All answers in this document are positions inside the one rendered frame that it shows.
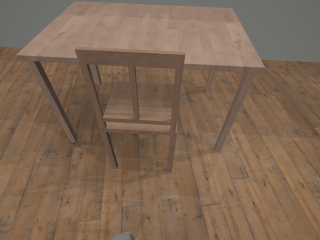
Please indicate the chair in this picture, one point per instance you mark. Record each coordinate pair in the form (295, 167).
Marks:
(135, 107)

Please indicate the table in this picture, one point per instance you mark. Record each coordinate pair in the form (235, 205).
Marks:
(212, 38)

